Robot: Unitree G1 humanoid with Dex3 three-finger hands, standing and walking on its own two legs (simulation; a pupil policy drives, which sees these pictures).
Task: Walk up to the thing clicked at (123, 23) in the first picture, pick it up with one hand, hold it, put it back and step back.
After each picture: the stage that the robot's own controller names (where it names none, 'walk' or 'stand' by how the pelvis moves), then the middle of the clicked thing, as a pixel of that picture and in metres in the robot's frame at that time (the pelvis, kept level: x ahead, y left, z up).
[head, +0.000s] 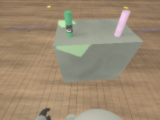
stand; (121, 24) +0.93 -0.28 +0.13
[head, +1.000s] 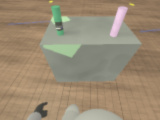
rise first; (117, 23) +0.83 -0.18 +0.16
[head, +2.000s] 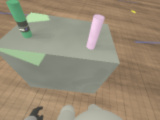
rise first; (94, 34) +0.60 +0.03 +0.16
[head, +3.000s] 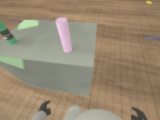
walk; (65, 37) +0.53 +0.23 +0.15
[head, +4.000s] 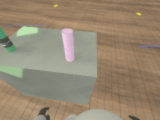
stand; (68, 46) +0.49 +0.19 +0.13
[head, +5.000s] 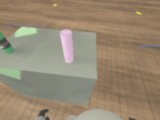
stand; (67, 48) +0.47 +0.19 +0.13
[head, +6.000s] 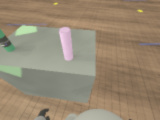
stand; (67, 45) +0.49 +0.20 +0.13
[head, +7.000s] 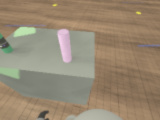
stand; (65, 47) +0.48 +0.21 +0.13
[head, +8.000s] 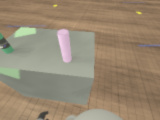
stand; (65, 47) +0.48 +0.21 +0.13
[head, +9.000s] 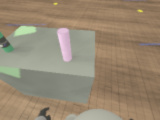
rise first; (65, 46) +0.48 +0.21 +0.13
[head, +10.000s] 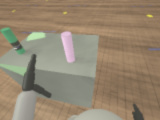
rise first; (68, 48) +0.50 +0.22 +0.13
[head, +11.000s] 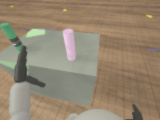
go down; (70, 46) +0.51 +0.21 +0.14
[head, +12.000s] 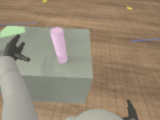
go down; (60, 47) +0.46 +0.21 +0.14
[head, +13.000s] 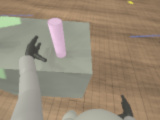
close in; (58, 41) +0.48 +0.21 +0.15
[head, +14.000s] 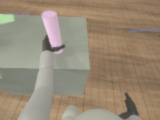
close; (54, 36) +0.50 +0.21 +0.18
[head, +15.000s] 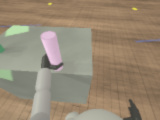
lift; (54, 54) +0.37 +0.23 +0.17
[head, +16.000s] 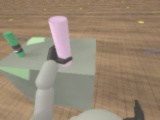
lift; (62, 45) +0.31 +0.16 +0.31
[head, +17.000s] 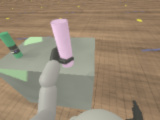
hold; (64, 46) +0.33 +0.16 +0.29
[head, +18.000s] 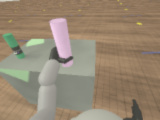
hold; (63, 45) +0.33 +0.17 +0.30
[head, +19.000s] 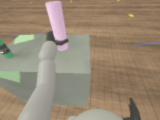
crouch; (58, 29) +0.45 +0.19 +0.32
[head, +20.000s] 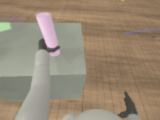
lower; (50, 37) +0.50 +0.22 +0.18
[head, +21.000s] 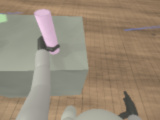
lower; (49, 35) +0.50 +0.23 +0.18
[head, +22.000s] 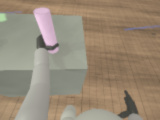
lower; (48, 34) +0.50 +0.23 +0.18
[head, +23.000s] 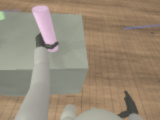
lower; (48, 32) +0.51 +0.23 +0.18
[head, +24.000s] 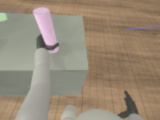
rest; (48, 34) +0.50 +0.23 +0.18
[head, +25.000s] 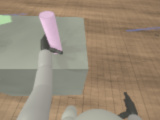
withdraw; (53, 36) +0.50 +0.22 +0.18
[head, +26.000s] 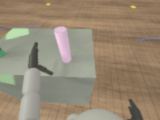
sink last; (64, 47) +0.46 +0.20 +0.15
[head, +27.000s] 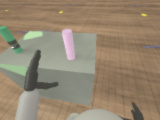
stand; (69, 46) +0.52 +0.22 +0.13
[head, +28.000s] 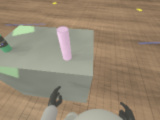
stand; (65, 45) +0.48 +0.22 +0.13
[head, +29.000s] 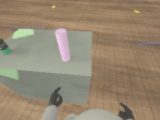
stand; (63, 46) +0.49 +0.23 +0.13
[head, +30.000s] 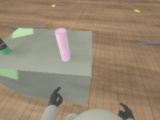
stand; (63, 46) +0.48 +0.23 +0.13
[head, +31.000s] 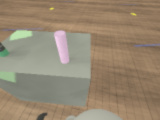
walk; (62, 49) +0.47 +0.22 +0.13
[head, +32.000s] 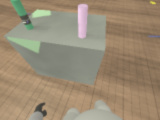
walk; (82, 23) +0.71 +0.10 +0.16
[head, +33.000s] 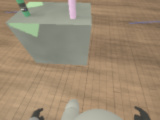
walk; (72, 5) +1.01 +0.27 +0.16
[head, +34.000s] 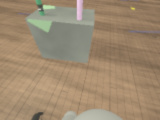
walk; (79, 9) +1.23 +0.20 +0.14
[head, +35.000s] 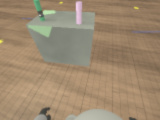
stand; (79, 13) +1.18 +0.21 +0.13
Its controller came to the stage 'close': yes
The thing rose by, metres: 0.21
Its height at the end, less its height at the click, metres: +0.00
